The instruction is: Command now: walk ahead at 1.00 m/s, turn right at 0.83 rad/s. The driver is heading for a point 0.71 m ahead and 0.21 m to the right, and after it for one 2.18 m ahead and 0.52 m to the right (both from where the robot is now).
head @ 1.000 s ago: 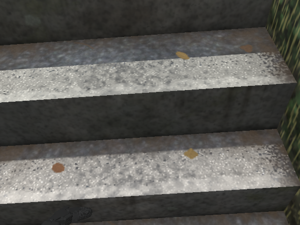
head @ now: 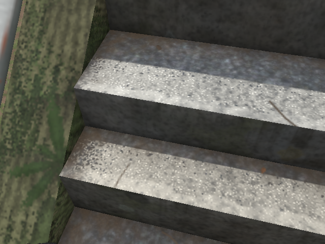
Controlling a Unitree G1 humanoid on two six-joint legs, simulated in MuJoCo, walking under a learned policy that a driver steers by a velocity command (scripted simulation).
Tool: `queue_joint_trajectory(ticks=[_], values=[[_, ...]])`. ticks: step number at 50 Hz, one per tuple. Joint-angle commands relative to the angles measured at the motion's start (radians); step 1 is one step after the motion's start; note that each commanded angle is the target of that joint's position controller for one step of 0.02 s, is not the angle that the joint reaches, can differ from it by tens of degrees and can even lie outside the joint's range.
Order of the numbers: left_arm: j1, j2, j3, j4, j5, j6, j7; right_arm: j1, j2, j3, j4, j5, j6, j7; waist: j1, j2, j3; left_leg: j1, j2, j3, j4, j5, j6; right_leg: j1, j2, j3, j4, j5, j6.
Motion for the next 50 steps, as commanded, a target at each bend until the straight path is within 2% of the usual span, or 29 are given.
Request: queue_joint_trajectory(ticks=[1, 6, 9, 10, 12, 13, 15, 17, 19, 20, 23, 26, 29, 31, 32, 33, 34, 35, 36, 39, 40, 42, 44, 45, 46, 47, 48, 49, 50], values=[[-0.1, -0.296, -0.14, -0.156, -0.016, 0.027, -0.013, 0.114, 0.095, 0.058, 0.102, -0.052, -0.044, -0.006, 0.042, 0.166, 0.037, 0.19, 0.33, -0.409, -0.536, -0.055, 0.127, -0.508, -0.026, 0.19, 0.395, -0.095, -0.073], [-0.415, -0.198, -0.158, -0.263, -0.027, 0.093, 0.037, 0.028, 0.063, 0.09, 0.127, 0.005, -0.098, 0.036, 0.114, -0.038, 0.184, -0.145, 0.125, 0.092, -0.751, 0.257, -0.068, -0.353, 0.027, 0.004, -0.034, -0.118, -0.099], [-0.361, -0.046, -0.143, -0.204, -0.056, 0.133, -0.008, 0.189, -0.117, 0.07, 0.086, 0.108, -0.103, -0.053, 0.044, 0.011, -0.015, -0.009, 0.127, 0.142, -0.824, 1.374, 0.029, 0.181, 0.086, -0.364, -0.579, -0.292, -0.063], [-0.214, -0.059, -0.141, -0.193, -0.054, 0.132, 0.0, 0.232, -0.257, 0.039, 0.082, 0.097, -0.094, -0.068, 0.094, 0.14, -0.143, 0.221, 0.203, 0.143, -0.671, 1.927, 0.085, 0.217, 0.11, -0.356, -0.626, -0.438, -0.056], [0.2, 0.003, -0.118, -0.085, -0.03, 0.109, 0.016, 0.158, -0.312, -0.001, -0.005, 0.089, -0.059, -0.05, 0.195, 0.326, -0.409, 0.531, 0.327, 0.075, -0.113, 2.296, 0.161, 0.341, 0.149, -0.221, -0.753, -0.72, -0.117], [0.233, 0.074, -0.094, -0.082, -0.008, 0.087, 0.015, 0.118, -0.275, -0.009, -0.076, 0.077, -0.051, -0.019, 0.182, 0.315, -0.429, 0.484, 0.338, 0.001, 0.141, 2.09, 0.187, 0.436, 0.208, -0.085, -0.984, -0.784, -0.129], [-0.03, 0.257, 0.006, -0.112, 0.001, 0.109, 0.036, -0.15, -0.06, 0.011, -0.288, 0.011, -0.054, 0.076, 0.12, -0.244, -0.22, -0.349, -0.079, -0.158, 0.986, 0.385, 0.076, 0.512, -0.014, 0.856, -1.647, -1.047, -0.319], [-0.032, 0.179, -0.004, -0.063, -0.011, 0.056, 0.029, -0.362, 0.14, 0.081, -0.454, -0.099, -0.06, 0.056, 0.086, 0.061, -0.085, -0.745, -0.084, -0.417, 1.653, 0.283, 0.058, 0.466, -0.066, 0.948, -1.776, -0.757, -0.281], [0.079, 0.073, -0.025, 0.093, 0.019, 0.013, 0.038, -0.242, 0.245, 0.144, -0.489, -0.102, -0.052, 0.012, -0.075, 0.203, 0.014, -0.796, -0.014, -0.396, 1.561, 0.306, 0.031, 0.365, -0.018, 0.716, -1.741, -0.509, -0.171], [0.042, 0.047, -0.039, 0.078, 0.026, 0.005, 0.03, -0.09, 0.199, 0.143, -0.436, -0.082, -0.038, -0.009, -0.122, 0.193, 0.058, -0.771, -0.004, -0.373, 1.46, 0.31, 0.018, 0.323, 0.013, 0.609, -1.744, -0.447, -0.124], [0.139, 0.025, -0.053, 0.181, 0.003, -0.023, 0.019, -0.354, 0.234, 0.17, -0.504, -0.06, -0.014, -0.016, -0.068, 0.119, 0.114, -0.854, -0.012, -0.236, 1.486, 0.138, 0.012, 0.216, 0.031, 0.498, -1.794, -0.302, -0.12], [0.348, 0.045, -0.035, 0.242, 0.0, -0.041, 0.029, -0.58, 0.268, 0.207, -0.629, -0.092, -0.028, -0.022, 0.015, 0.073, 0.071, -1.052, 0.036, -0.359, 1.428, -0.183, 0.072, 0.498, -0.007, 0.548, -1.856, -0.285, -0.157], [0.272, 0.066, -0.015, 0.196, -0.024, 0.013, 0.069, -0.605, 0.276, 0.223, -0.623, -0.075, -0.009, -0.007, -0.023, 0.183, -0.117, -0.294, 0.001, -0.166, 0.872, -0.108, 0.093, 0.253, -0.053, 0.353, -2.118, 0.281, -0.177], [0.275, 0.175, 0.032, 0.134, -0.034, -0.033, 0.039, -0.29, 0.129, 0.133, -0.523, -0.018, -0.012, -0.032, -0.142, 0.135, -0.395, 0.308, -0.05, -0.269, 0.641, -0.461, 0.158, 0.27, -0.074, 0.37, -1.627, 1.589, -0.081], [0.139, 0.26, 0.065, 0.094, -0.013, -0.061, 0.041, -0.026, 0.001, 0.074, -0.446, 0.023, -0.026, -0.019, -0.292, 0.135, -0.581, 0.424, -0.036, -0.312, 0.384, -0.5, 0.128, 0.425, -0.045, 0.33, -1.3, 1.617, -0.067], [-0.014, 0.226, 0.067, 0.034, -0.003, -0.083, 0.03, 0.013, -0.051, 0.043, -0.355, 0.044, -0.023, -0.014, -0.339, 0.208, -0.527, 0.441, -0.039, -0.347, 0.086, -0.543, 0.092, 0.395, 0.045, 0.27, -1.078, 1.435, -0.069], [-0.109, 0.053, 0.032, 0.001, 0.051, -0.12, 0.004, -0.015, -0.065, 0.028, -0.268, 0.044, -0.004, -0.005, -0.277, 0.296, -0.33, 0.487, 0.051, -0.418, -0.058, -0.119, 0.13, 0.175, 0.098, 0.234, -0.834, 0.237, -0.037], [-0.046, 0.041, 0.037, -0.067, -0.009, -0.115, -0.018, -0.078, -0.162, 0.019, -0.278, -0.02, -0.015, -0.024, -0.172, 0.503, -0.387, 0.829, 0.434, -0.974, -0.113, 0.511, 0.319, -0.389, 0.168, 0.157, -0.216, -0.149, 0.072], [-0.1, 0.013, 0.01, -0.094, 0.012, -0.088, -0.007, 0.025, -0.107, 0.01, -0.247, -0.044, 0.0, -0.035, -0.175, 0.31, -0.412, 0.916, 0.442, -0.964, -0.165, 0.379, 0.317, -0.572, 0.079, 0.178, 0.093, -0.278, 0.055], [-0.15, -0.093, -0.067, -0.185, 0.05, 0.007, 0.012, -0.072, 0.1, 0.052, -0.044, -0.01, -0.09, -0.032, 0.01, 0.093, -0.002, 0.478, 0.389, -0.566, -0.324, 0.059, 0.044, -0.651, -0.059, 0.361, 0.118, -0.509, -0.033], [-0.102, -0.049, -0.071, -0.187, 0.045, 0.034, 0.028, -0.172, 0.068, 0.052, -0.075, 0.016, -0.1, -0.01, 0.082, 0.075, 0.135, 0.3, 0.324, -0.355, -0.468, 0.209, -0.019, -0.54, -0.066, 0.255, -0.217, -0.585, -0.013], [-0.246, 0.002, -0.075, -0.27, 0.054, 0.07, 0.059, -0.203, 0.033, 0.046, -0.028, -0.023, -0.103, -0.03, 0.087, 0.079, 0.265, 0.039, 0.183, -0.121, -0.697, 0.468, 0.039, -0.302, 0.011, -0.001, -0.467, -0.643, 0.037], [-0.304, -0.043, -0.096, -0.28, 0.059, 0.059, 0.069, 0.031, 0.008, 0.026, 0.083, -0.05, -0.099, -0.04, -0.013, 0.058, 0.171, 0.313, 0.159, -0.106, -0.74, 0.72, 0.114, -0.407, 0.019, -0.047, -0.344, -0.625, 0.018], [-0.46, -0.12, -0.139, -0.318, 0.07, 0.007, 0.056, 0.252, 0.034, 0.017, 0.156, -0.019, -0.071, -0.036, -0.12, 0.104, 0.138, 0.581, 0.111, -0.111, -0.651, 1.245, 0.113, -0.485, 0.081, -0.09, -0.473, -0.842, 0.0], [-0.237, -0.087, -0.143, -0.283, 0.034, -0.058, 0.032, 0.202, -0.016, 0.009, 0.126, -0.049, -0.048, -0.036, -0.013, 0.151, 0.029, 0.568, -0.007, -0.017, -0.334, 1.445, 0.067, -0.114, 0.102, -0.132, -1.069, -0.967, 0.028], [0.161, 0.024, -0.113, -0.164, -0.007, -0.068, 0.011, 0.102, -0.171, -0.019, 0.003, 0.016, -0.034, -0.025, 0.149, -0.036, -0.365, 0.353, -0.092, -0.095, -0.059, 1.091, 0.058, 0.784, 0.053, -0.168, -1.689, 0.056, 0.147], [0.353, -0.056, -0.076, -0.089, -0.015, -0.044, 0.041, -0.024, -0.18, -0.016, -0.079, 0.125, -0.02, -0.009, 0.291, -0.101, -0.631, -0.149, -0.127, -0.228, 0.354, 0.145, -0.055, 1.434, -0.259, 0.335, -1.618, 0.663, 0.038], [0.408, 0.173, 0.0, -0.043, -0.047, -0.001, 0.087, -0.045, -0.161, 0.02, -0.111, 0.106, -0.021, 0.009, 0.336, -0.402, -0.815, -0.32, -0.199, -0.502, 0.941, -0.123, -0.106, 1.557, -0.416, 0.474, -1.198, 1.366, -0.127], [0.501, 0.2, 0.028, -0.031, -0.05, 0.051, 0.135, -0.326, -0.152, 0.014, -0.234, 0.054, -0.043, 0.0, 0.391, -0.388, -0.737, -0.546, -0.185, -0.532, 1.186, -0.19, -0.139, 1.525, -0.356, 0.38, -1.173, 1.063, -0.095]])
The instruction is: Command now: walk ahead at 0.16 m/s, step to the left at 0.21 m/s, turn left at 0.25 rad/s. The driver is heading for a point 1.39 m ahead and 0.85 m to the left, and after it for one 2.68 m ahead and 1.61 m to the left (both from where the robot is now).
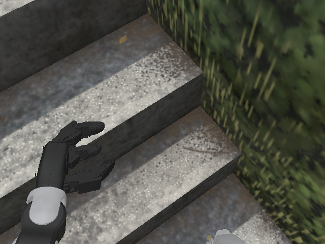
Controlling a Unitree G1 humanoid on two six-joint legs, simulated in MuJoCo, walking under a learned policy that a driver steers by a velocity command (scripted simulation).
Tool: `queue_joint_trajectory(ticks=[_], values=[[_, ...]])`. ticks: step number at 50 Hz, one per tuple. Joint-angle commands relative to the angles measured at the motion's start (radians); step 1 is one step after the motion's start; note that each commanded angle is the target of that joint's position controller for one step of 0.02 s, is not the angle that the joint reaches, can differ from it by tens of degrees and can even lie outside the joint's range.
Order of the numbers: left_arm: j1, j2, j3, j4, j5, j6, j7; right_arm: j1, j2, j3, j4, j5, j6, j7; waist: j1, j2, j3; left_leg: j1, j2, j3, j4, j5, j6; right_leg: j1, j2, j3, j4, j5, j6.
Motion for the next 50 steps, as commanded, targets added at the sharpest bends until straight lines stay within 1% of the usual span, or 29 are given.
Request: queue_joint_trajectory(ticks=[1, 3, 4, 5, 6, 7, 9, 10, 12, 13, 14, 15, 16, 17, 19, 21, 23, 24, 26, 27, 28, 29, 30, 32, 33, 35, 38, 43, 50], values=[[0.781, 0.254, 0.135, 0.167, -0.004, 0.08, 0.127, -0.471, -0.057, 0.009, -0.378, 0.006, -0.047, 0.007, 0.39, -0.425, -0.707, -0.863, -0.164, -0.191, 0.906, -0.112, -0.051, 1.408, -0.322, 0.394, -0.4, 1.27, -0.138], [0.635, 0.166, 0.092, 0.18, 0.059, -0.005, 0.146, -0.345, -0.052, 0.0, -0.34, -0.065, -0.021, 0.016, 0.267, -0.167, -0.275, -1.021, -0.074, -0.072, 0.889, -0.183, -0.011, 1.186, -0.298, 0.282, -0.569, 0.956, -0.101], [0.533, 0.138, 0.09, 0.148, 0.046, -0.049, 0.125, -0.263, -0.06, 0.002, -0.333, -0.081, 0.01, 0.009, 0.166, -0.002, -0.216, -0.92, -0.049, -0.058, 0.796, -0.184, 0.004, 1.023, -0.314, 0.261, -0.652, 0.998, -0.078], [0.361, 0.124, 0.073, 0.12, 0.03, -0.077, 0.095, -0.182, -0.045, 0.015, -0.34, -0.054, 0.042, -0.009, 0.034, 0.075, -0.204, -0.708, -0.001, -0.054, 0.5, -0.174, 0.014, 0.82, -0.271, 0.176, -0.79, 0.977, -0.021], [0.17, 0.133, 0.061, 0.094, 0.037, -0.085, 0.072, -0.152, -0.054, 0.02, -0.364, -0.024, 0.084, -0.035, -0.052, 0.064, -0.133, -0.526, -0.029, -0.001, 0.233, -0.167, 0.006, 0.625, -0.214, 0.072, -0.905, 1.063, -0.006], [0.16, 0.118, 0.042, 0.1, 0.053, -0.099, 0.069, -0.09, -0.073, 0.009, -0.382, -0.052, 0.133, -0.044, -0.073, -0.007, -0.151, -0.44, -0.091, 0.076, 0.293, -0.146, 0.003, 0.577, -0.241, 0.017, -0.923, 1.33, -0.049], [0.127, 0.178, 0.059, 0.144, 0.026, -0.084, 0.071, 0.119, -0.057, 0.0, -0.372, -0.107, 0.198, -0.057, -0.186, -0.207, -0.191, -0.331, -0.072, 0.145, 0.488, -0.092, -0.004, 0.527, -0.306, -0.075, -0.882, 1.464, -0.115], [0.063, 0.197, 0.06, 0.103, 0.026, -0.068, 0.059, 0.211, -0.08, -0.017, -0.373, -0.1, 0.223, -0.079, -0.246, -0.277, -0.258, -0.234, -0.099, 0.097, 0.597, -0.235, 0.027, 0.496, -0.293, -0.094, -0.83, 1.61, -0.103], [-0.196, 0.172, 0.048, 0.009, 0.007, -0.06, 0.023, 0.447, -0.142, -0.039, -0.312, -0.122, 0.233, -0.064, -0.433, -0.067, -0.243, 0.087, -0.077, 0.083, -0.024, -0.056, 0.097, 0.404, -0.203, -0.192, -0.426, 1.591, -0.028], [-0.155, 0.151, 0.043, 0.001, -0.016, -0.048, 0.012, 0.441, -0.151, -0.044, -0.284, -0.082, 0.22, -0.045, -0.414, 0.112, -0.227, 0.306, -0.07, 0.046, -0.493, 0.443, 0.182, 0.23, -0.117, -0.156, -0.009, 0.991, -0.039], [-0.108, 0.059, 0.025, -0.003, 0.018, -0.021, 0.006, 0.424, -0.083, -0.034, -0.251, -0.056, 0.191, -0.04, -0.365, 0.102, -0.053, 0.343, -0.001, -0.104, -1.017, 0.502, 0.318, 0.047, -0.015, -0.151, 0.284, 0.11, -0.014], [-0.035, -0.008, -0.011, -0.016, 0.055, -0.013, -0.018, 0.438, -0.06, -0.019, -0.183, -0.032, 0.125, -0.044, -0.291, 0.096, 0.118, 0.198, -0.099, 0.025, -1.133, 0.669, 0.286, 0.016, 0.08, -0.165, 0.6, -0.13, -0.031], [0.117, -0.07, -0.016, -0.009, 0.02, 0.0, 0.001, 0.356, -0.04, -0.005, -0.15, -0.037, 0.11, -0.017, -0.127, -0.004, 0.06, 0.27, -0.013, 0.011, -0.896, 1.052, 0.244, -0.104, 0.086, -0.117, 0.846, -0.083, -0.058], [0.254, -0.087, -0.032, -0.055, 0.023, 0.002, 0.013, 0.31, -0.091, 0.003, -0.179, -0.035, 0.082, -0.004, 0.033, -0.01, 0.004, 0.364, 0.079, -0.183, -0.56, 1.913, 0.169, -0.366, 0.104, -0.072, 1.009, -0.109, -0.015], [0.185, -0.053, -0.047, -0.136, 0.087, -0.004, -0.003, 0.285, -0.129, -0.005, -0.234, -0.045, 0.054, -0.022, 0.011, -0.172, -0.115, 0.39, 0.071, -0.404, -0.624, 1.666, 0.141, -0.487, 0.029, -0.008, 0.908, 0.033, 0.033], [0.05, 0.024, -0.028, -0.201, 0.049, 0.019, -0.002, 0.101, -0.163, -0.033, -0.266, -0.06, 0.047, -0.028, 0.012, -0.115, -0.112, 0.227, 0.075, -0.493, -0.762, 1.369, 0.192, -0.437, 0.041, -0.016, 0.867, 0.026, 0.03], [-0.12, 0.018, -0.035, -0.256, 0.045, 0.055, 0.005, 0.188, -0.105, -0.033, -0.213, -0.072, 0.056, -0.043, -0.045, -0.171, -0.144, 0.252, 0.031, -0.414, -0.782, 1.465, 0.152, -0.411, 0.008, -0.056, 0.698, 0.056, 0.019], [-0.192, 0.014, -0.034, -0.312, 0.042, 0.064, 0.025, 0.231, -0.129, -0.051, -0.198, -0.097, 0.061, -0.065, -0.076, -0.085, -0.177, 0.299, 0.045, -0.463, -0.809, 1.616, 0.149, -0.39, 0.008, -0.029, 0.656, 0.045, 0.004], [0.057, 0.047, -0.025, -0.234, -0.009, 0.117, 0.075, -0.004, -0.183, -0.087, -0.258, -0.052, 0.061, -0.075, 0.101, -0.034, -0.354, -0.045, -0.006, -0.364, -0.797, 2.042, 0.015, 0.482, 0.074, 0.062, -0.152, 0.015, -0.073], [0.348, 0.103, 0.033, -0.1, -0.054, 0.125, 0.088, -0.057, -0.224, -0.11, -0.241, -0.042, 0.027, -0.063, 0.216, 0.094, -0.55, 0.01, 0.022, -0.389, -0.592, 2.131, -0.002, 0.737, 0.055, 0.133, -0.245, 0.17, -0.096], [0.458, 0.217, 0.088, -0.015, -0.056, 0.074, 0.047, -0.055, -0.155, -0.094, -0.284, -0.006, 0.019, -0.033, 0.26, -0.222, -0.846, -0.186, -0.212, -0.316, 0.088, 0.946, -0.098, 1.206, -0.267, 0.529, -0.505, 0.621, -0.299], [0.333, 0.216, 0.078, -0.085, -0.022, 0.073, 0.065, -0.087, -0.154, -0.09, -0.305, -0.015, 0.003, -0.02, 0.256, -0.427, -1.078, -0.262, -0.353, -0.183, 0.826, -0.171, -0.124, 1.139, -0.582, 0.988, -0.771, 1.143, -0.498], [0.265, 0.146, 0.056, -0.031, -0.036, 0.069, 0.06, -0.112, -0.103, -0.071, -0.361, -0.062, 0.009, -0.002, 0.097, -0.323, -0.873, -0.403, -0.266, -0.138, 0.862, -0.031, -0.052, 1.041, -0.456, 0.768, -0.739, 1.07, -0.412], [0.291, 0.0, 0.033, 0.116, -0.049, 0.052, 0.087, -0.206, -0.006, -0.043, -0.36, -0.098, 0.065, 0.011, 0.021, -0.059, -0.482, -0.647, -0.157, -0.051, 0.823, 0.145, 0.003, 0.941, -0.338, 0.378, -0.61, 0.813, -0.281], [0.302, -0.025, 0.029, 0.176, -0.021, 0.047, 0.1, -0.201, 0.07, -0.015, -0.359, -0.086, 0.082, 0.037, -0.024, -0.046, -0.359, -0.691, -0.132, -0.081, 0.808, 0.161, 0.011, 0.846, -0.267, 0.273, -0.618, 0.646, -0.25], [0.348, -0.007, 0.037, 0.209, 0.018, 0.031, 0.095, -0.255, 0.078, 0.006, -0.369, -0.064, 0.108, 0.052, 0.025, -0.032, -0.234, -0.746, -0.125, -0.028, 0.873, 0.069, 0.022, 0.774, -0.288, 0.173, -0.723, 0.747, -0.217], [0.413, 0.004, 0.023, 0.258, 0.027, 0.002, 0.067, -0.334, 0.122, 0.033, -0.44, -0.05, 0.13, 0.036, 0.001, -0.103, -0.132, -0.858, -0.074, -0.063, 0.843, -0.024, 0.052, 0.712, -0.35, 0.03, -0.827, 0.847, -0.144], [0.384, 0.157, 0.052, 0.244, 0.0, -0.022, 0.04, -0.363, 0.108, 0.017, -0.517, -0.065, 0.235, -0.008, -0.066, -0.208, -0.105, -0.88, -0.006, 0.003, 1.031, 0.066, 0.076, 0.599, -0.452, -0.083, -0.962, 0.582, -0.134], [0.42, 0.282, 0.101, 0.196, 0.029, -0.02, 0.003, -0.519, 0.061, -0.012, -0.58, -0.062, 0.227, -0.003, 0.031, -0.224, -0.091, -0.898, 0.086, 0.038, 0.638, 0.115, 0.079, 0.796, -0.549, -0.155, -1.029, 0.315, -0.073]])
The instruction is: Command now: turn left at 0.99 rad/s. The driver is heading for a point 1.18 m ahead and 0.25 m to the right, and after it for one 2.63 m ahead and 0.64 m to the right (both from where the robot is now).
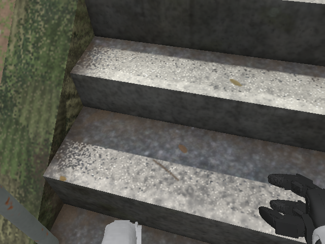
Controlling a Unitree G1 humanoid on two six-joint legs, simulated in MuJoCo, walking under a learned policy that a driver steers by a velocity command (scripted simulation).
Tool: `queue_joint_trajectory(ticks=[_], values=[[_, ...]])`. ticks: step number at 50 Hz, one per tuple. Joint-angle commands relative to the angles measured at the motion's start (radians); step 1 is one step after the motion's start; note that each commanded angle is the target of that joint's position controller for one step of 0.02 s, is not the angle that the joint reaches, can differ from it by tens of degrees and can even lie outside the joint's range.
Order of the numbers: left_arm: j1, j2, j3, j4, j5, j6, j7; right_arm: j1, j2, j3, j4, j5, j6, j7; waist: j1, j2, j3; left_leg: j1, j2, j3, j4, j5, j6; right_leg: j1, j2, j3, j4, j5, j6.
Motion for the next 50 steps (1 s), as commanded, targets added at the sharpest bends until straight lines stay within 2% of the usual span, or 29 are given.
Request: queue_joint_trajectory(ticks=[1, 3, 5, 6, 7, 8, 9, 10, 13, 16, 19, 20, 21, 22, 24, 25, 26, 27, 30, 32, 33, 34, 36, 38, 39, 41, 43, 47, 50], values=[[-0.108, 0.194, 0.051, -0.114, 0.011, 0.014, -0.018, -0.069, -0.049, -0.021, -0.085, 0.012, -0.021, 0.015, -0.041, -0.193, -0.015, -0.021, 0.103, 0.011, -0.442, -0.086, 0.015, 0.143, -0.153, 0.1, -0.256, -0.059, -0.179], [-0.102, 0.219, 0.071, -0.129, 0.002, 0.059, -0.007, -0.088, -0.008, -0.008, -0.104, 0.037, -0.043, 0.034, -0.018, -0.301, -0.065, 0.239, 0.135, 0.063, -0.812, -0.324, 0.026, 0.182, -0.145, 0.016, -0.264, 0.09, -0.149], [0.082, 0.2, 0.072, -0.104, 0.008, 0.103, -0.026, -0.119, -0.053, -0.008, -0.096, 0.065, -0.084, 0.017, 0.049, -0.062, -0.252, 0.493, -0.024, 0.104, -1.066, -0.269, 0.051, 0.309, -0.035, -0.005, 0.16, 0.785, -0.129], [0.133, 0.204, 0.075, -0.107, -0.004, 0.11, -0.044, -0.071, -0.046, -0.005, -0.086, 0.058, -0.109, 0.007, 0.05, -0.096, -0.358, 0.705, -0.033, 0.025, -1.212, -0.138, 0.042, 0.236, -0.046, 0.028, 0.337, 0.838, -0.083], [0.103, 0.115, 0.033, -0.144, 0.003, 0.089, -0.045, 0.0, -0.093, -0.027, -0.042, 0.033, -0.115, -0.004, 0.019, -0.021, -0.481, 1.168, 0.035, -0.137, -1.183, 0.033, 0.065, -0.194, 0.008, 0.025, 0.565, 0.67, -0.021], [-0.126, 0.087, 0.003, -0.282, 0.034, 0.069, -0.057, 0.149, -0.199, -0.069, 0.028, 0.05, -0.102, -0.035, -0.088, 0.277, -0.541, 1.415, 0.109, -0.281, -1.307, 0.198, 0.049, -0.573, 0.134, 0.03, 0.836, -0.159, 0.025], [-0.22, 0.05, -0.012, -0.29, 0.06, 0.061, -0.041, 0.216, -0.198, -0.07, 0.057, 0.048, -0.095, -0.051, -0.134, 0.284, -0.548, 1.458, 0.044, -0.147, -1.267, 0.407, 0.025, -0.705, 0.157, 0.15, 1.077, -0.277, 0.003], [-0.129, 0.0, -0.034, -0.259, 0.025, 0.062, -0.025, 0.239, -0.203, -0.061, 0.101, 0.025, -0.096, -0.056, -0.098, 0.325, -0.626, 1.5, 0.101, -0.141, -1.099, 0.657, 0.039, -0.75, 0.231, 0.206, 1.256, -0.36, 0.017], [0.019, -0.014, -0.013, -0.217, -0.028, 0.088, 0.031, -0.089, -0.063, -0.004, -0.005, -0.052, -0.114, -0.061, 0.097, 0.077, -0.463, 0.958, 0.21, -0.143, -0.986, 0.517, 0.026, -0.571, 0.343, 0.311, 1.339, -0.23, -0.028], [0.232, 0.041, 0.034, -0.181, 0.006, 0.154, 0.045, -0.396, -0.002, 0.027, -0.053, -0.031, -0.186, -0.05, 0.318, 0.106, -0.167, 0.39, 0.33, -0.262, -0.992, 0.279, 0.054, -0.362, 0.261, 0.505, 1.138, -0.183, -0.145], [0.435, -0.122, 0.004, -0.092, 0.033, 0.179, 0.035, -0.429, 0.086, 0.064, -0.037, -0.012, -0.199, -0.004, 0.409, -0.089, -0.009, 0.199, 0.145, -0.011, -0.785, -0.149, -0.002, -0.143, 0.302, 0.455, 0.496, 0.156, -0.268], [0.513, -0.2, -0.021, -0.056, 0.017, 0.131, 0.041, -0.491, 0.142, 0.086, -0.101, -0.021, -0.186, 0.027, 0.422, -0.328, 0.111, 0.157, -0.069, 0.121, -0.424, -0.405, -0.068, -0.177, 0.368, 0.66, 0.19, 0.635, -0.309], [0.423, -0.223, -0.038, -0.049, 0.001, 0.081, 0.04, -0.427, 0.184, 0.119, -0.155, -0.047, -0.175, 0.048, 0.277, -0.406, 0.141, 0.112, -0.12, 0.053, -0.254, -0.451, -0.095, -0.228, 0.459, 0.809, 0.125, 0.81, -0.234], [0.275, -0.195, -0.027, -0.097, 0.001, 0.045, 0.037, -0.331, 0.139, 0.121, -0.155, -0.073, -0.175, 0.07, 0.154, -0.255, 0.09, 0.156, -0.131, 0.019, -0.303, -0.34, -0.092, -0.279, 0.476, 0.877, 0.134, 0.705, -0.159], [0.112, -0.108, 0.009, -0.161, 0.012, 0.012, 0.058, -0.185, 0.046, 0.094, -0.121, -0.076, -0.169, 0.084, 0.045, -0.15, 0.011, 0.409, -0.198, 0.023, -0.52, -0.297, -0.102, -0.43, 0.481, 1.008, 0.047, 0.905, 0.026], [0.004, -0.014, 0.055, -0.164, 0.014, 0.01, 0.092, -0.069, -0.028, 0.066, -0.134, -0.075, -0.184, 0.073, -0.031, -0.246, 0.013, 0.712, -0.173, -0.061, -0.755, -0.496, -0.049, -0.694, 0.543, 0.997, 0.07, 1.012, 0.192], [-0.036, -0.002, 0.091, -0.132, -0.023, 0.023, 0.119, 0.029, -0.12, 0.021, -0.109, 0.004, -0.184, 0.051, -0.139, 0.147, -0.092, 1.109, -0.013, -0.268, -1.218, -0.195, 0.062, -0.949, 0.636, 0.883, 0.683, 0.37, 0.238], [0.13, -0.023, 0.092, -0.05, -0.014, 0.051, 0.134, -0.037, -0.011, 0.028, -0.035, 0.11, -0.153, 0.039, -0.076, 0.635, -0.267, 1.371, 0.095, -0.284, -1.602, 0.631, 0.074, -0.972, 0.626, 0.642, 1.241, -0.455, 0.074], [0.511, 0.033, 0.104, 0.014, -0.014, 0.129, 0.104, -0.498, 0.161, 0.087, -0.135, 0.065, -0.149, 0.01, 0.324, 0.182, -0.461, 1.228, 0.068, 0.016, -1.435, 0.716, -0.056, -0.521, 0.371, 0.482, 0.979, -0.475, -0.088], [0.73, 0.024, 0.119, 0.063, -0.024, 0.201, 0.068, -0.649, 0.038, 0.052, -0.101, 0.008, -0.183, -0.002, 0.5, 0.068, -0.31, 0.943, 0.088, 0.024, -1.481, 0.619, -0.052, -0.188, 0.254, 0.428, 0.789, -0.45, -0.143], [0.728, -0.103, 0.083, 0.048, -0.044, 0.227, 0.057, -0.632, -0.002, 0.04, -0.052, 0.032, -0.171, -0.002, 0.524, -0.045, -0.138, 0.888, 0.016, 0.119, -1.4, 0.482, -0.049, -0.185, 0.28, 0.387, 0.392, -0.366, -0.215], [0.689, -0.192, 0.051, 0.056, -0.015, 0.222, 0.026, -0.598, 0.022, 0.039, -0.028, 0.044, -0.143, 0.004, 0.503, -0.196, -0.043, 0.813, -0.1, 0.226, -1.125, 0.098, -0.068, -0.168, 0.285, 0.37, 0.197, -0.062, -0.263], [0.221, -0.098, 0.056, -0.115, 0.045, 0.172, 0.013, -0.388, 0.142, 0.082, -0.049, 0.053, -0.094, 0.042, 0.178, -0.411, -0.004, 0.784, -0.12, -0.057, -0.62, -0.297, -0.071, -0.532, 0.409, 0.683, 0.235, 0.099, -0.366], [-0.253, 0.021, 0.071, -0.301, 0.012, 0.098, 0.036, -0.079, 0.049, 0.04, -0.017, -0.001, -0.09, 0.072, -0.108, -0.133, -0.042, 1.019, -0.15, -0.12, -0.682, -0.113, -0.025, -0.957, 0.364, 0.979, 0.264, -0.114, -0.342], [-0.243, -0.021, 0.054, -0.295, 0.014, 0.094, 0.049, -0.042, 0.019, 0.032, 0.012, -0.011, -0.102, 0.067, -0.111, 0.022, -0.042, 1.032, -0.156, -0.059, -0.941, 0.001, -0.011, -0.932, 0.387, 0.885, 0.31, -0.089, -0.282], [-0.122, -0.036, 0.051, -0.216, -0.017, 0.116, 0.052, 0.033, 0.075, 0.048, 0.053, 0.036, -0.083, 0.019, -0.051, 0.016, -0.015, 1.066, -0.186, 0.14, -1.692, 0.169, 0.002, -0.7, 0.454, 0.702, 0.333, -0.053, -0.166], [0.107, -0.029, 0.076, -0.134, -0.023, 0.162, 0.059, -0.106, 0.13, 0.055, 0.09, 0.036, -0.069, 0.001, 0.125, -0.038, -0.007, 1.02, -0.111, 0.07, -1.964, 0.466, 0.012, -0.533, 0.534, 0.659, 0.612, -0.463, -0.17], [0.166, -0.168, 0.023, -0.22, -0.052, 0.167, 0.054, -0.119, 0.014, 0.047, 0.147, -0.023, -0.168, 0.015, 0.232, 0.136, -0.007, 1.147, 0.193, 0.129, -1.578, 1.312, 0.122, -0.957, 0.61, 0.373, 1.535, -0.444, -0.11], [0.031, -0.012, 0.046, -0.275, 0.021, 0.198, 0.056, -0.037, -0.144, -0.025, 0.113, -0.017, -0.253, -0.014, 0.136, 0.245, -0.149, 1.306, 0.655, -0.131, -1.734, 1.007, 0.391, -1.118, 0.267, 0.558, 1.82, -0.499, -0.074]])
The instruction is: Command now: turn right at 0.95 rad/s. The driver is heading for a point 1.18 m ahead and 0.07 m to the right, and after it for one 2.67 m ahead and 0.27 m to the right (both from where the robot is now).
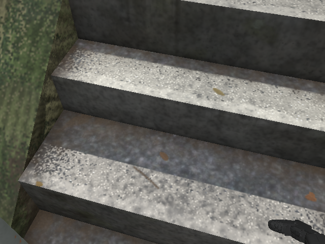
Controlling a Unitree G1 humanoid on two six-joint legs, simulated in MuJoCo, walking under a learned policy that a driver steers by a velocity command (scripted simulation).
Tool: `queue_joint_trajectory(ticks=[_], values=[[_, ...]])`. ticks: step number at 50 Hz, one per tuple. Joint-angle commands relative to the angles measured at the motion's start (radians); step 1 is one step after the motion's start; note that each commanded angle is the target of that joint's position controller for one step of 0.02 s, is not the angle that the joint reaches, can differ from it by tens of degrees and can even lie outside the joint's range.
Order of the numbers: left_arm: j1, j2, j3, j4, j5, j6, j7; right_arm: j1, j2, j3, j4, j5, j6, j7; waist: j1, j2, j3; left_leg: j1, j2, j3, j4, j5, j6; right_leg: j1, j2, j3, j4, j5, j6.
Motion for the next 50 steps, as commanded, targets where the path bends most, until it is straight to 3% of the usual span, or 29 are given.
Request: queue_joint_trajectory(ticks=[1, 3, 5, 7, 9, 11, 12, 13, 14, 15, 16, 17, 19, 20, 21, 24, 26, 28, 29, 31, 34, 36, 40, 42, 45, 46, 48, 49, 50], values=[[0.081, 0.092, 0.004, -0.08, 0.018, 0.023, -0.03, -0.108, -0.135, -0.028, -0.151, -0.039, -0.09, -0.026, -0.028, 0.162, -0.123, 0.382, 0.64, -0.242, -0.097, 0.786, 0.338, -0.407, -0.189, 0.085, 0.368, 0.053, 0.071], [-0.173, 0.105, 0.002, -0.099, -0.008, -0.009, -0.08, 0.106, -0.185, -0.041, -0.103, -0.039, -0.08, -0.035, -0.158, 0.056, -0.097, 0.465, 0.472, -0.111, -0.044, 0.905, 0.231, -0.37, -0.172, -0.012, 0.171, 0.149, 0.012], [-0.307, -0.007, -0.029, -0.138, -0.013, -0.02, -0.078, 0.265, -0.244, -0.064, -0.035, -0.03, -0.065, -0.038, -0.229, 0.105, -0.06, 0.497, 0.463, -0.076, -0.064, 0.771, 0.204, -0.44, -0.197, -0.074, 0.122, 0.09, -0.003], [-0.369, -0.068, -0.055, -0.175, -0.014, -0.022, -0.08, 0.322, -0.247, -0.064, -0.012, -0.038, -0.059, -0.04, -0.243, 0.178, -0.068, 0.514, 0.483, -0.052, -0.083, 0.735, 0.189, -0.454, -0.237, -0.073, 0.031, 0.054, -0.021], [-0.406, -0.119, -0.084, -0.234, 0.002, -0.021, -0.086, 0.302, -0.217, -0.054, -0.013, -0.025, -0.043, -0.036, -0.192, 0.249, -0.046, 0.407, 0.438, 0.007, -0.082, 0.66, 0.139, -0.39, -0.315, -0.037, -0.263, -0.014, -0.052], [-0.319, -0.079, -0.089, -0.252, 0.0, -0.015, -0.077, 0.19, -0.298, -0.064, -0.057, -0.01, -0.029, -0.019, -0.101, 0.239, -0.103, 0.234, 0.446, 0.085, -0.117, 0.632, 0.124, -0.055, -0.327, -0.114, -0.595, 0.173, -0.054], [-0.166, -0.051, -0.085, -0.192, -0.025, -0.012, -0.065, 0.143, -0.328, -0.057, -0.084, 0.02, 0.003, -0.006, -0.046, 0.218, -0.181, 0.099, 0.341, 0.178, -0.039, 0.801, 0.147, 0.298, -0.203, -0.228, -0.831, -0.003, -0.056], [0.017, -0.047, -0.073, -0.132, -0.037, -0.034, -0.04, 0.161, -0.367, -0.056, -0.099, 0.049, 0.012, -0.007, 0.038, 0.215, -0.291, -0.027, 0.278, 0.172, 0.257, 1.108, 0.109, 0.637, -0.108, -0.078, -0.895, 0.175, -0.099], [0.171, 0.064, -0.026, -0.086, -0.057, -0.052, -0.021, 0.108, -0.373, -0.053, -0.155, 0.035, 0.009, 0.025, 0.143, -0.016, -0.395, -0.362, 0.146, 0.155, 0.689, 0.609, -0.027, 0.999, -0.184, 0.209, -1.146, 0.451, -0.152], [0.067, 0.176, 0.001, -0.128, -0.047, -0.037, 0.029, 0.052, -0.219, 0.015, -0.239, 0.034, -0.009, 0.067, 0.076, -0.338, -0.501, -0.624, 0.048, -0.007, 1.11, -0.023, -0.12, 1.081, -0.275, 0.499, -1.278, 0.703, -0.18], [0.085, 0.176, -0.012, -0.165, -0.027, -0.037, 0.069, 0.112, -0.191, 0.025, -0.169, 0.019, -0.026, 0.104, 0.034, -0.223, -0.553, -0.625, 0.08, -0.201, 1.409, -0.02, -0.152, 0.955, -0.342, 0.573, -1.323, 0.719, -0.148], [0.074, 0.123, -0.026, -0.148, -0.003, -0.029, 0.088, 0.138, -0.157, 0.035, -0.177, 0.049, -0.006, 0.116, -0.024, -0.166, -0.421, -0.713, 0.081, -0.264, 1.45, 0.04, -0.164, 0.876, -0.326, 0.489, -1.198, 0.8, -0.174], [-0.051, 0.001, -0.07, -0.132, 0.006, -0.041, 0.064, 0.257, -0.107, 0.049, -0.095, 0.004, 0.032, 0.074, -0.152, -0.002, -0.218, -0.701, 0.094, -0.244, 1.401, 0.132, -0.154, 0.592, -0.356, 0.33, -1.109, 0.699, -0.143], [-0.101, -0.069, -0.099, -0.144, 0.019, -0.063, 0.033, 0.309, -0.134, 0.033, -0.041, -0.022, 0.039, 0.051, -0.159, 0.017, -0.198, -0.626, 0.044, -0.241, 1.467, 0.176, -0.142, 0.535, -0.378, 0.288, -1.09, 0.702, -0.122], [-0.138, -0.045, -0.102, -0.12, 0.028, -0.086, 0.017, 0.283, -0.153, 0.012, -0.038, -0.01, 0.048, 0.037, -0.168, 0.023, -0.159, -0.564, 0.008, -0.304, 1.504, 0.208, -0.137, 0.46, -0.404, 0.316, -1.198, 0.769, -0.112], [-0.192, -0.023, -0.094, -0.096, 0.004, -0.145, -0.009, 0.287, -0.15, -0.015, -0.038, -0.02, 0.089, -0.006, -0.21, -0.095, -0.048, -0.646, -0.079, -0.438, 1.458, 0.166, -0.114, 0.36, -0.433, 0.191, -1.203, 0.792, -0.062], [-0.144, 0.001, -0.076, -0.084, 0.006, -0.142, -0.019, 0.222, -0.185, -0.036, -0.069, -0.016, 0.111, -0.027, -0.2, -0.071, -0.034, -0.699, -0.095, -0.36, 1.385, 0.132, -0.108, 0.432, -0.439, 0.102, -1.238, 0.886, -0.046], [-0.038, 0.016, -0.069, -0.061, -0.004, -0.134, -0.012, 0.161, -0.186, -0.03, -0.088, 0.004, 0.13, -0.021, -0.153, -0.109, -0.035, -0.74, -0.074, -0.288, 1.201, -0.005, -0.117, 0.604, -0.477, 0.082, -1.396, 0.989, -0.051], [-0.02, 0.002, -0.081, -0.06, -0.014, -0.116, -0.014, 0.167, -0.155, -0.022, -0.073, 0.017, 0.123, -0.034, -0.147, -0.188, -0.052, -0.735, -0.083, -0.255, 1.118, -0.011, -0.137, 0.654, -0.428, 0.026, -1.419, 0.883, -0.076], [0.029, 0.012, -0.077, -0.061, -0.01, -0.113, 0.009, 0.149, -0.171, -0.029, -0.061, 0.001, 0.13, -0.02, -0.099, -0.149, -0.089, -0.789, -0.048, -0.248, 1.172, -0.045, -0.141, 0.799, -0.506, 0.067, -1.441, 0.95, -0.101], [0.111, 0.063, -0.056, -0.018, 0.005, -0.128, 0.015, 0.137, -0.136, -0.03, -0.078, -0.02, 0.154, -0.008, -0.106, -0.079, -0.063, -0.936, -0.024, -0.307, 1.514, 0.006, -0.112, 0.818, -0.579, 0.085, -1.433, 0.802, -0.118], [0.074, 0.038, -0.072, -0.017, 0.002, -0.124, 0.001, 0.165, -0.123, -0.029, -0.125, -0.039, 0.159, -0.001, -0.182, -0.096, -0.018, -1.003, -0.002, -0.277, 1.53, 0.098, -0.107, 0.813, -0.516, 0.011, -1.446, 0.535, -0.096], [0.144, 0.076, -0.05, 0.056, -0.002, -0.131, 0.023, 0.196, -0.142, -0.034, -0.169, -0.039, 0.179, 0.06, -0.214, -0.12, -0.051, -0.923, 0.053, -0.194, 1.454, 0.098, -0.099, 0.896, -0.532, -0.076, -1.533, 0.552, -0.089], [0.082, 0.123, -0.037, 0.064, 0.026, -0.134, 0.025, 0.251, -0.133, -0.036, -0.191, -0.021, 0.19, 0.065, -0.275, -0.194, -0.051, -0.796, 0.121, -0.169, 1.337, 0.06, -0.076, 0.866, -0.54, -0.125, -1.591, 0.53, -0.067], [-0.085, 0.193, -0.017, 0.051, 0.053, -0.106, -0.001, 0.31, -0.141, -0.034, -0.216, 0.05, 0.163, 0.105, -0.345, -0.256, -0.076, -0.364, 0.174, -0.074, 0.807, -0.151, -0.011, 0.748, -0.486, -0.279, -1.67, 0.458, -0.033], [-0.103, 0.212, -0.005, 0.052, 0.048, -0.093, 0.005, 0.316, -0.135, -0.038, -0.225, 0.048, 0.161, 0.111, -0.332, -0.268, -0.052, -0.306, 0.177, -0.046, 0.663, -0.198, 0.013, 0.762, -0.522, -0.287, -1.691, 0.415, -0.037], [-0.083, 0.232, 0.008, 0.08, 0.027, -0.06, -0.002, 0.381, -0.118, -0.034, -0.225, 0.055, 0.143, 0.116, -0.317, -0.226, -0.012, -0.256, 0.173, -0.013, 0.429, -0.272, 0.067, 0.834, -0.555, -0.293, -1.561, 0.539, -0.072], [-0.125, 0.212, 0.004, 0.068, -0.012, -0.044, -0.01, 0.488, -0.122, -0.038, -0.19, 0.042, 0.127, 0.114, -0.368, -0.105, -0.049, -0.129, 0.14, -0.026, 0.348, -0.175, 0.105, 0.785, -0.49, -0.318, -1.299, 0.708, -0.07], [-0.184, 0.137, -0.021, 0.039, -0.025, -0.023, -0.023, 0.576, -0.129, -0.042, -0.109, 0.051, 0.098, 0.127, -0.408, 0.12, -0.022, -0.027, 0.065, -0.12, 0.293, -0.215, 0.148, 0.498, -0.356, -0.26, -0.865, 0.313, -0.064]])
